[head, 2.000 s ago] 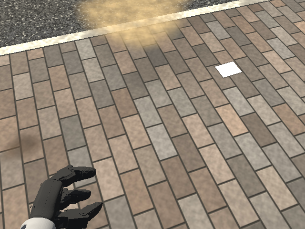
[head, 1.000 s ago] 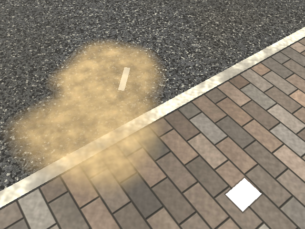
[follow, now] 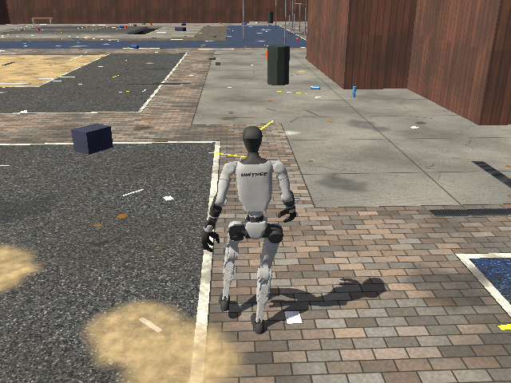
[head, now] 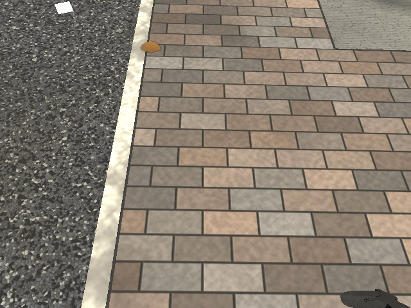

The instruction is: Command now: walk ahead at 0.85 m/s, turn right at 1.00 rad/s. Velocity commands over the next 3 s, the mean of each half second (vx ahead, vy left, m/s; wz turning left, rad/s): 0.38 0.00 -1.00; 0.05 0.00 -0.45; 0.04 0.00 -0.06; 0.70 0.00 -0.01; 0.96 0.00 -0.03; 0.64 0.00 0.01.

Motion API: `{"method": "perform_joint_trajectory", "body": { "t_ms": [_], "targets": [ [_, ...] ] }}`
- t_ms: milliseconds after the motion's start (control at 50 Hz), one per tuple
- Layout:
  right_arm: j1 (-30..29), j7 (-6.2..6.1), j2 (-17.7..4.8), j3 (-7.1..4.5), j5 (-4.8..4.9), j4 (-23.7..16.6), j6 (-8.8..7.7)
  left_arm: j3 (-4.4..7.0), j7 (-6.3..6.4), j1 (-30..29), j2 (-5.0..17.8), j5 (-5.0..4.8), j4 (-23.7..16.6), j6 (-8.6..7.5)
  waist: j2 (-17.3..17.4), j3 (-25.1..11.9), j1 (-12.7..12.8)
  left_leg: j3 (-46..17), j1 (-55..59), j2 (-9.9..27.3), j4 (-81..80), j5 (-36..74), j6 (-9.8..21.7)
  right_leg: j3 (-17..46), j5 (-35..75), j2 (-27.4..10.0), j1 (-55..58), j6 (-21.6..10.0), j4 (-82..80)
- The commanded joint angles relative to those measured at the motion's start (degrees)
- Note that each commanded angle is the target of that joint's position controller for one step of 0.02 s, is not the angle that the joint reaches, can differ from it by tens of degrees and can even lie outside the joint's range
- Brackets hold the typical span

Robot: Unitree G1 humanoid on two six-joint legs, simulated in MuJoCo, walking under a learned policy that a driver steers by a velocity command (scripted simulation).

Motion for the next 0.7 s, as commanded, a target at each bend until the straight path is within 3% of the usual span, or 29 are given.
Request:
{"method": "perform_joint_trajectory", "body": {
  "t_ms": [20, 60, 100, 120, 140, 160, 180, 200, 220, 240, 260, 280, 320, 340, 380, 420, 500, 540, 560, 580, 600, 620, 640, 660, 680, 700],
  "targets": [
    [-3.57, 0.63, -4.63, -0.85, 1.00, -4.63, 0.07, 2.44, -0.08, -7.52, 8.65, -0.22, -5.80, -2.46, 2.82, 4.16, -3.04, 6.16, 11.95, -3.38, -15.69, 15.27, -0.13, 14.31, 27.54, -11.32, -17.69, -5.77, -11.39],
    [-4.10, 0.54, -4.36, -0.67, 1.83, -4.31, -0.33, 3.04, -0.56, -4.61, 9.55, -1.08, -4.21, -1.75, 0.89, 0.73, -0.57, 7.86, 19.19, -7.68, -23.32, 24.06, 1.66, 12.87, 38.68, -10.24, -15.07, -1.79, -6.07],
    [-2.66, -0.21, -6.52, -1.35, 1.81, -4.03, -0.56, 3.32, -0.22, -2.30, 9.83, -1.36, -3.26, -1.05, -0.83, -2.78, 0.01, 6.49, 24.49, -10.97, -29.08, 24.39, 2.72, 15.35, 43.61, -9.70, -9.39, 1.93, 1.02],
    [-7.69, -1.24, -8.84, -3.57, 4.28, -7.06, -3.23, 2.35, 1.12, -1.35, 4.61, -6.09, -4.28, -0.89, 3.99, -4.51, -0.15, 1.70, 29.59, -12.64, -35.84, 23.77, 1.82, 21.49, 33.23, -9.67, -9.65, 4.24, 6.08],
    [-1.84, -1.96, -10.92, -4.76, 5.16, -6.20, -4.12, 2.51, 1.41, -4.80, 7.54, -5.28, -4.69, -0.65, 2.45, -8.35, -5.88, 3.09, 35.74, -11.66, -38.99, 29.09, 1.95, 20.11, 33.30, -9.26, -7.83, 6.11, 13.27],
    [10.08, -2.44, -12.37, -5.58, 4.49, -3.55, -4.33, 2.15, 1.44, -7.68, 5.90, -3.44, -6.39, -0.34, -1.43, -16.30, -11.04, -0.56, 49.26, -4.87, -33.63, 33.78, 4.73, 16.71, 24.28, -7.16, -11.48, 9.13, 28.04],
    [18.63, -2.61, -14.52, -5.38, 3.15, -2.17, -3.78, -0.22, 1.58, -5.34, -2.25, 0.01, -8.70, 0.25, 8.44, -24.66, -10.20, -12.69, 63.60, 10.54, -24.09, 63.38, 8.03, 9.82, -25.06, -2.36, -22.45, 11.72, 47.25],
    [18.88, -1.45, -16.04, -5.86, 1.67, -1.22, -3.16, 0.02, 0.88, 5.50, 2.00, -3.15, -10.39, -0.01, 23.01, -36.95, -4.88, -38.74, 70.68, 25.10, -30.10, 51.84, 19.59, 10.03, -24.37, -4.37, -30.73, 13.61, 64.44],
    [11.14, -2.03, -13.45, -6.12, 1.44, -4.55, -2.13, 0.91, 0.85, 3.04, 6.33, -3.59, -9.76, 1.28, 16.66, -32.91, -5.40, -35.95, 63.92, 20.62, -34.33, 34.49, 19.32, 7.53, -16.99, -10.75, -31.96, 15.42, 66.65],
    [6.24, -2.73, -8.34, -4.95, 1.69, -4.94, -1.08, 1.67, 1.00, -3.87, 7.82, -4.05, -11.23, 2.37, 11.78, -21.59, -5.73, -22.92, 54.18, 15.96, -36.21, 30.49, 16.89, 3.15, -12.19, -12.88, -34.73, 16.16, 64.53],
    [3.08, -2.99, -6.88, -4.36, 1.87, -4.78, -0.20, 2.01, 1.45, -6.39, 7.52, -3.72, -11.72, 3.48, 5.80, -15.02, -4.11, -16.34, 45.21, 13.00, -37.63, 32.05, 15.47, 0.74, -10.51, -14.69, -33.96, 16.87, 64.75],
    [0.79, -2.86, -6.75, -4.33, 2.39, -4.04, 0.08, 2.40, 1.61, -7.45, 7.20, -3.48, -12.64, 4.20, 4.68, -9.61, -2.34, -10.67, 37.33, 10.82, -39.29, 34.18, 15.49, 0.24, -10.35, -16.46, -32.82, 16.76, 61.76],
    [-1.89, -2.41, -7.32, -5.13, 2.79, -1.87, -0.44, 1.69, 1.62, -8.36, 2.87, -3.62, -14.22, 5.27, 7.10, -4.46, -0.49, -1.43, 26.69, 8.57, -44.10, 33.38, 14.74, -1.41, -10.66, -19.20, -28.20, 16.05, 51.08],
    [-2.88, -2.23, -8.08, -5.64, 2.90, -0.87, -0.73, 1.28, 1.72, -10.18, 1.34, -3.33, -15.21, 5.39, 7.85, -3.77, -0.64, 1.26, 25.27, 8.87, -45.55, 35.57, 15.45, -2.11, -10.32, -20.04, -27.54, 16.19, 46.04],
    [-3.41, -2.22, -10.70, -6.90, 2.95, 0.43, -0.84, 1.44, 1.17, -12.09, 1.90, -2.66, -15.86, 5.44, 6.89, -7.11, -0.99, 3.80, 27.25, 10.78, -45.96, 36.18, 16.62, -2.27, -3.23, -21.71, -24.69, 15.38, 37.92],
    [-6.26, -2.17, -11.79, -7.38, 3.59, 0.63, -0.39, 1.74, 0.13, -12.69, 2.65, -2.67, -15.23, 5.73, 5.86, -8.94, -0.41, 8.79, 26.60, 10.40, -45.66, 32.41, 15.63, -3.66, 3.82, -21.54, -18.73, 13.71, 30.12],
    [-6.63, -1.18, -12.91, -8.12, 4.99, 1.78, 0.50, 3.41, -1.47, -17.98, 5.70, -2.64, -16.38, 7.15, 6.23, -6.72, -1.37, 13.96, 28.05, 10.44, -43.60, 22.90, 13.01, -7.76, 5.62, -19.53, -14.12, 10.88, 20.41],
    [-5.82, -0.90, -13.15, -8.37, 5.82, 2.47, 1.14, 4.10, -1.89, -19.09, 5.95, -2.42, -16.99, 7.20, 5.06, -5.68, -1.04, 15.22, 29.24, 10.54, -39.23, 21.69, 11.18, -9.73, 4.60, -17.71, -11.64, 9.00, 13.82],
    [-4.78, -0.67, -12.41, -8.23, 6.17, 3.22, 1.41, 4.71, -1.52, -17.08, 6.33, -1.99, -16.39, 6.90, 2.89, -6.26, 0.17, 17.06, 28.09, 8.74, -33.19, 22.55, 9.38, -10.43, 6.89, -15.52, -6.80, 7.40, 8.84],
    [-1.07, -0.18, -10.92, -7.90, 5.59, 4.34, 1.53, 6.26, -0.45, -11.59, 10.23, -1.41, -15.20, 6.42, -5.12, -8.07, 1.94, 19.82, 21.53, 4.29, -20.02, 18.32, 5.72, -4.36, 23.63, -16.75, 3.79, 4.09, 3.30],
    [-0.27, -0.17, -8.44, -6.62, 3.13, 0.90, 1.63, 7.53, 0.89, -11.81, 18.36, -0.61, -16.78, 6.02, -22.41, -9.05, -1.17, 20.74, 0.62, -5.79, 1.84, -17.88, -0.24, 22.33, 40.90, -32.78, 13.82, -8.00, -0.35],
    [-3.29, -0.46, -10.02, -6.81, 3.74, 1.05, 1.72, 6.08, 0.36, -11.87, 14.90, 0.69, -17.95, 4.13, -14.18, -17.18, 2.09, 6.23, -1.11, -7.35, 11.99, -21.53, -0.21, 28.13, 38.46, -36.83, 11.33, -13.75, -2.57],
    [-4.57, -0.52, -11.26, -7.02, 5.24, 1.20, 1.97, 4.90, 0.08, -13.28, 12.39, 0.43, -17.62, 2.76, -8.60, -15.63, 1.40, 4.37, -2.02, -5.92, 13.09, -17.20, 1.06, 22.04, 35.01, -35.38, 9.62, -11.17, -2.84],
    [-4.15, -1.04, -10.48, -6.90, 4.97, 2.02, 2.12, 4.37, 0.30, -14.84, 10.48, -0.65, -16.78, 2.13, -5.22, -13.13, 0.02, 3.88, -2.08, -4.54, 9.99, -12.95, 1.97, 17.30, 30.10, -32.33, 7.32, -7.23, -2.14],
    [-4.18, -1.72, -10.65, -6.95, 3.94, 2.69, 2.30, 3.65, 0.76, -17.24, 8.39, -1.44, -16.69, 2.24, -3.08, -11.50, -0.82, 3.66, -1.48, -3.70, 6.85, -9.45, 1.86, 14.76, 27.09, -30.37, 4.98, -4.46, -1.91],
    [-3.61, -1.87, -11.05, -7.11, 3.62, 3.06, 2.65, 3.03, 1.29, -19.66, 7.47, -1.29, -16.94, 2.49, -3.83, -11.05, -2.27, 4.01, 2.41, -3.72, 5.50, -7.13, 1.67, 12.32, 27.96, -28.83, 0.83, -3.45, -2.14]
  ]
}}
